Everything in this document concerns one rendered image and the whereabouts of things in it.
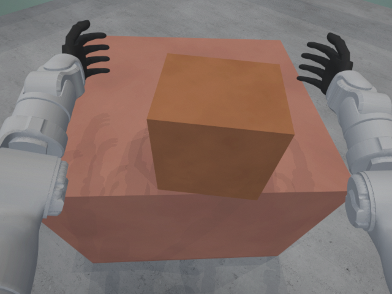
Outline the robot left upper arm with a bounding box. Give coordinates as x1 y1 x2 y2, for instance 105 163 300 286
0 147 69 294

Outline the left robot forearm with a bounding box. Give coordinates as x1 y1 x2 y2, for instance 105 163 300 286
0 53 85 158

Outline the left robot hand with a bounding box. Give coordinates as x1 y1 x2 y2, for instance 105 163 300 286
62 20 110 80

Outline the right robot forearm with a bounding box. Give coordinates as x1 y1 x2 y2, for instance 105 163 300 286
325 70 392 175

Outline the pedestal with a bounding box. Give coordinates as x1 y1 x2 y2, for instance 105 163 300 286
42 36 351 263

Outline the carton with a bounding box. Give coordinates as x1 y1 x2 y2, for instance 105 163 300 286
146 53 295 200

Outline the right robot hand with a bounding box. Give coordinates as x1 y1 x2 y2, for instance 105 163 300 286
296 32 353 95

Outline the robot right upper arm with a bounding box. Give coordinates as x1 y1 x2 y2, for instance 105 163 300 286
345 170 392 294

